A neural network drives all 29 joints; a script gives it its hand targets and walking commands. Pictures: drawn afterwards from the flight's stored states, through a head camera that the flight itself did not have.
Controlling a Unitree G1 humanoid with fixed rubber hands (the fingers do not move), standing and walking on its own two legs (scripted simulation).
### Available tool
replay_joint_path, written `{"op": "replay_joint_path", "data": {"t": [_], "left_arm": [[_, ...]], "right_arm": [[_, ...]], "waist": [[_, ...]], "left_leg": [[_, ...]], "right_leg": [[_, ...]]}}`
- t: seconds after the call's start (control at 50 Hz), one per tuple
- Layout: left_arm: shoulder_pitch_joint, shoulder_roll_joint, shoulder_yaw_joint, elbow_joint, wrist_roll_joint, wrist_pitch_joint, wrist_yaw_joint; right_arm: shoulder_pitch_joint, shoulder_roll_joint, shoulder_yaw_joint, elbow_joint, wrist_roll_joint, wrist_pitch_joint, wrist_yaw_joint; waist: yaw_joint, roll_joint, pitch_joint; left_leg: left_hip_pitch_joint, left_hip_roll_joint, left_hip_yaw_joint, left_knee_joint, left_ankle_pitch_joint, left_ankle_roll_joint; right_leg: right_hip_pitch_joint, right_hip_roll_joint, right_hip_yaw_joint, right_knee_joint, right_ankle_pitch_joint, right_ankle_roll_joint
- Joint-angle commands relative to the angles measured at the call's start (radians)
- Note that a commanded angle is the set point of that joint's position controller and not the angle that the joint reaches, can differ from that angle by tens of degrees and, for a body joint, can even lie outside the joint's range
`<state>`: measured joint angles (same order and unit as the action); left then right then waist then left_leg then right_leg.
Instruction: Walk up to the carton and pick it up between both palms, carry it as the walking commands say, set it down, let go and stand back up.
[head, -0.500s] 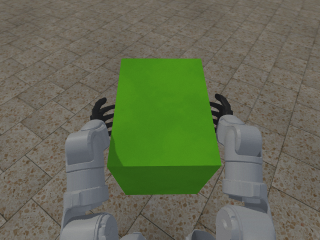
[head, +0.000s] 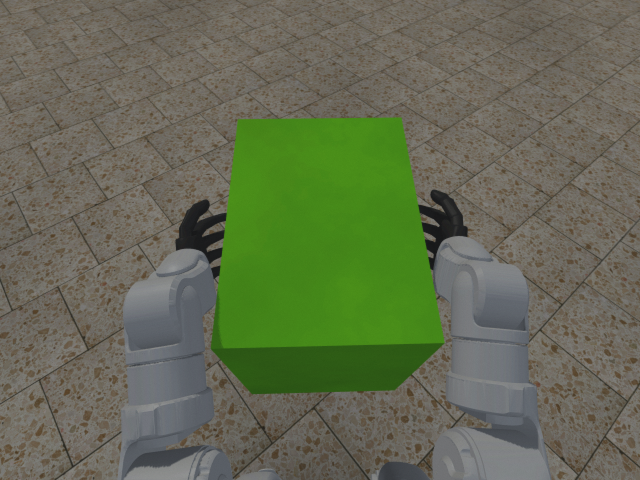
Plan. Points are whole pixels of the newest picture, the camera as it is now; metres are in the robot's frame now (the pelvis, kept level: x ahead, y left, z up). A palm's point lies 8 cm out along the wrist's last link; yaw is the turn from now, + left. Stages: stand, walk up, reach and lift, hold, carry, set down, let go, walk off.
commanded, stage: carry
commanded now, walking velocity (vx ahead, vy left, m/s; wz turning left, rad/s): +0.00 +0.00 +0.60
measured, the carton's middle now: (321, 264) +0.37 -0.01 +0.03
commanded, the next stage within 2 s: none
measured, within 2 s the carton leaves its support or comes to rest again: neither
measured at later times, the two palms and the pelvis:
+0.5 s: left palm (75, 348) +0.24 +0.24 +0.11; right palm (360, 258) +0.32 -0.05 +0.12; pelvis -0.05 +0.01 +0.00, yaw +17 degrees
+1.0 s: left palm out of the picture +0.16 +0.26 +0.13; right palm (343, 312) +0.25 -0.02 +0.13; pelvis -0.10 +0.03 +0.01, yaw +18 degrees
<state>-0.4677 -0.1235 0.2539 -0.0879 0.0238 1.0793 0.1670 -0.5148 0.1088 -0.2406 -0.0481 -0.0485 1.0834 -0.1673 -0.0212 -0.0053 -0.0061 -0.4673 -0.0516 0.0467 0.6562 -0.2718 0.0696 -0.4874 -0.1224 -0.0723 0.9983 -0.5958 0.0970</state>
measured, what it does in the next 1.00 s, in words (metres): walks backwards, turning left: right foot, then left foot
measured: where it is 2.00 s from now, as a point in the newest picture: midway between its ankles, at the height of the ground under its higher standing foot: outside the picture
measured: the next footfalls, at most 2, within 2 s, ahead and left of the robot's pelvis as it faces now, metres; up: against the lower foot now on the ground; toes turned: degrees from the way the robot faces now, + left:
right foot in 0.20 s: +0.04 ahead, -0.14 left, +0.00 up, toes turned +1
left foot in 0.48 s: -0.04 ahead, +0.13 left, +0.00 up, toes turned +21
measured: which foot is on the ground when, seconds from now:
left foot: down 0.00-0.20, up 0.22-0.46, down 0.48-1.00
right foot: up 0.00-0.18, down 0.20-0.48, up 0.50-0.72, down 0.74-1.00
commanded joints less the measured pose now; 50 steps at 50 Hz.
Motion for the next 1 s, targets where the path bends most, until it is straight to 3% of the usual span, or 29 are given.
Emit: {"op": "replay_joint_path", "data": {"t": [0.0,0.12,0.16,0.18,0.2,0.22,0.24,0.26,0.3,0.32,0.38,0.42,0.44,0.46,0.48,0.5,0.52,0.54,0.6,0.66,0.7,0.72,0.74,0.76,0.78,0.82,0.86,0.92,0.98], "left_arm": [[-0.653,-0.798,-0.639,-0.078,-0.221,-0.031,-0.045],[-0.594,-0.786,-0.649,-0.068,-0.231,-0.030,-0.049],[-0.568,-0.766,-0.632,-0.051,-0.223,-0.026,-0.052],[-0.559,-0.748,-0.619,-0.045,-0.218,-0.024,-0.054],[-0.624,-0.718,-0.601,-0.049,-0.214,-0.031,-0.054],[-0.635,-0.729,-0.606,-0.072,-0.206,-0.034,-0.055],[-0.579,-0.727,-0.590,-0.062,-0.189,-0.030,-0.060],[-0.588,-0.721,-0.578,-0.066,-0.182,-0.036,-0.062],[-0.608,-0.726,-0.568,-0.085,-0.178,-0.046,-0.057],[-0.610,-0.717,-0.564,-0.097,-0.175,-0.046,-0.052],[-0.557,-0.682,-0.548,-0.062,-0.156,-0.031,-0.039],[-0.550,-0.673,-0.546,-0.042,-0.154,-0.021,-0.032],[-0.539,-0.672,-0.545,-0.022,-0.153,-0.016,-0.029],[-0.576,-0.671,-0.548,-0.007,-0.156,-0.015,-0.026],[-0.526,-0.693,-0.565,-0.018,-0.157,-0.003,-0.031],[-0.501,-0.721,-0.589,-0.040,-0.172,0.004,-0.036],[-0.556,-0.754,-0.610,-0.040,-0.188,-0.003,-0.042],[-0.640,-0.775,-0.632,-0.050,-0.210,-0.012,-0.051],[-0.714,-0.838,-0.680,-0.073,-0.258,-0.026,-0.068],[-0.686,-0.824,-0.687,-0.065,-0.269,-0.024,-0.067],[-0.692,-0.794,-0.672,-0.029,-0.262,-0.023,-0.063],[-0.688,-0.774,-0.656,-0.006,-0.254,-0.021,-0.062],[-0.654,-0.755,-0.635,-0.003,-0.239,-0.022,-0.062],[-0.646,-0.760,-0.625,-0.021,-0.233,-0.023,-0.062],[-0.616,-0.764,-0.613,-0.023,-0.224,-0.016,-0.063],[-0.608,-0.763,-0.599,-0.010,-0.211,-0.010,-0.063],[-0.610,-0.761,-0.590,-0.004,-0.200,-0.004,-0.061],[-0.628,-0.748,-0.573,0.020,-0.177,0.004,-0.051],[-0.620,-0.745,-0.556,0.041,-0.161,0.011,-0.044]], "right_arm": [[-0.564,0.761,0.608,-0.118,0.205,-0.018,0.046],[-0.498,0.729,0.586,-0.114,0.173,-0.023,0.036],[-0.487,0.710,0.582,-0.096,0.161,-0.018,0.035],[-0.479,0.708,0.584,-0.082,0.161,-0.015,0.033],[-0.524,0.715,0.590,-0.076,0.162,-0.011,0.035],[-0.562,0.750,0.610,-0.096,0.180,-0.015,0.032],[-0.549,0.766,0.631,-0.092,0.196,-0.013,0.036],[-0.581,0.770,0.650,-0.108,0.214,-0.016,0.040],[-0.604,0.792,0.664,-0.120,0.241,-0.023,0.048],[-0.605,0.794,0.662,-0.117,0.249,-0.022,0.048],[-0.569,0.774,0.646,-0.072,0.247,-0.006,0.039],[-0.537,0.766,0.625,-0.029,0.235,0.005,0.035],[-0.530,0.760,0.613,-0.015,0.227,0.010,0.037],[-0.544,0.748,0.596,0.003,0.224,0.011,0.039],[-0.462,0.738,0.573,0.017,0.204,0.015,0.043],[-0.406,0.743,0.552,-0.007,0.204,0.018,0.045],[-0.454,0.755,0.560,-0.026,0.203,0.010,0.048],[-0.514,0.764,0.570,-0.041,0.198,-0.003,0.049],[-0.574,0.788,0.585,-0.102,0.199,-0.029,0.050],[-0.545,0.754,0.575,-0.102,0.176,-0.034,0.041],[-0.567,0.714,0.561,-0.064,0.159,-0.033,0.033],[-0.563,0.710,0.557,-0.034,0.154,-0.031,0.028],[-0.527,0.720,0.558,-0.022,0.152,-0.019,0.029],[-0.529,0.747,0.573,-0.038,0.168,-0.013,0.032],[-0.521,0.761,0.583,-0.049,0.176,-0.008,0.035],[-0.545,0.765,0.589,-0.052,0.185,-0.004,0.040],[-0.567,0.761,0.589,-0.057,0.197,0.000,0.045],[-0.583,0.753,0.575,-0.027,0.198,0.011,0.047],[-0.575,0.753,0.560,0.000,0.198,0.020,0.050]], "waist": [[0.011,0.117,-0.504],[0.010,0.161,-0.496],[0.028,0.150,-0.475],[0.036,0.055,-0.458],[0.026,-0.268,-0.434],[0.024,-0.305,-0.408],[0.029,-0.194,-0.390],[0.029,-0.145,-0.387],[0.026,-0.189,-0.395],[0.026,-0.204,-0.403],[0.036,-0.242,-0.416],[0.023,-0.230,-0.425],[0.011,-0.173,-0.437],[0.005,-0.102,-0.460],[0.004,0.142,-0.492],[-0.007,0.245,-0.477],[-0.001,0.198,-0.489],[0.001,0.164,-0.482],[0.011,0.168,-0.482],[0.011,0.157,-0.504],[0.028,0.121,-0.502],[0.025,0.083,-0.507],[0.018,-0.042,-0.501],[0.015,-0.102,-0.485],[0.015,-0.108,-0.477],[0.017,-0.054,-0.462],[0.021,-0.006,-0.439],[0.022,0.022,-0.399],[0.023,0.031,-0.379]], "left_leg": [[0.476,0.284,-0.357,-0.096,0.748,0.136],[0.287,0.218,-0.334,-0.153,0.372,0.083],[0.160,0.168,-0.287,-0.117,0.290,0.030],[0.040,0.121,-0.251,-0.025,0.180,-0.007],[-0.171,-0.017,-0.112,0.162,-0.152,-0.078],[-0.266,0.026,-0.035,0.375,-0.327,-0.091],[-0.259,0.074,-0.029,0.448,-0.297,-0.098],[-0.230,0.085,-0.016,0.458,-0.240,-0.098],[-0.152,0.076,0.026,0.400,-0.163,-0.101],[-0.112,0.061,0.047,0.356,-0.164,-0.103],[-0.008,0.021,0.095,0.171,-0.161,-0.098],[0.080,0.007,0.103,-0.069,-0.051,-0.087],[0.181,0.034,0.058,-0.224,0.085,-0.082],[0.350,0.137,-0.076,-0.245,0.270,-0.065],[0.523,0.353,-0.314,-0.122,0.910,0.029],[0.567,0.379,-0.351,-0.091,1.116,0.119],[0.576,0.369,-0.327,-0.089,1.116,0.129],[0.542,0.352,-0.291,-0.095,1.010,0.131],[0.441,0.288,-0.193,-0.126,0.722,0.121],[0.400,0.268,-0.169,-0.135,0.591,0.116],[0.308,0.222,-0.118,-0.116,0.477,0.072],[0.251,0.179,-0.108,-0.086,0.389,0.035],[0.194,0.125,-0.085,-0.073,0.237,-0.008],[0.205,0.111,-0.076,-0.095,0.145,-0.018],[0.224,0.114,-0.076,-0.112,0.142,-0.018],[0.263,0.146,-0.104,-0.170,0.221,-0.003],[0.233,0.184,-0.151,-0.246,0.173,0.011],[0.168,0.185,-0.160,-0.311,0.021,0.006],[0.148,0.177,-0.148,-0.330,-0.032,-0.007]], "right_leg": [[-0.133,0.010,0.058,0.052,0.045,-0.012],[0.082,0.072,-0.002,-0.217,0.155,-0.036],[0.259,0.058,-0.023,-0.452,0.257,-0.058],[0.369,-0.051,0.100,-0.571,0.292,-0.084],[0.455,-0.339,0.443,-0.644,0.498,-0.189],[0.444,-0.439,0.441,-0.611,0.687,-0.270],[0.431,-0.390,0.349,-0.583,0.751,-0.264],[0.414,-0.331,0.242,-0.562,0.772,-0.235],[0.407,-0.250,0.077,-0.504,0.876,-0.192],[0.395,-0.238,0.035,-0.489,0.870,-0.180],[0.380,-0.236,-0.001,-0.463,0.875,-0.171],[0.395,-0.211,-0.031,-0.389,0.876,-0.145],[0.356,-0.179,-0.061,-0.325,0.817,-0.101],[0.205,-0.154,-0.055,-0.251,0.620,-0.046],[-0.021,-0.056,-0.104,-0.111,0.233,0.021],[-0.120,-0.002,-0.061,-0.063,-0.013,0.020],[-0.131,-0.005,-0.007,-0.027,-0.009,0.005],[-0.127,-0.003,0.014,-0.022,0.021,-0.009],[-0.047,0.023,0.028,-0.085,0.104,-0.039],[0.066,0.053,0.013,-0.267,0.166,-0.056],[0.233,0.048,0.006,-0.507,0.378,-0.073],[0.314,-0.017,0.095,-0.547,0.502,-0.102],[0.342,-0.113,0.217,-0.523,0.669,-0.146],[0.309,-0.125,0.208,-0.517,0.703,-0.167],[0.295,-0.106,0.176,-0.517,0.675,-0.162],[0.263,-0.038,0.099,-0.495,0.510,-0.128],[0.266,0.007,0.067,-0.480,0.367,-0.108],[0.271,0.011,0.078,-0.482,0.323,-0.116],[0.260,0.008,0.087,-0.490,0.316,-0.122]]}}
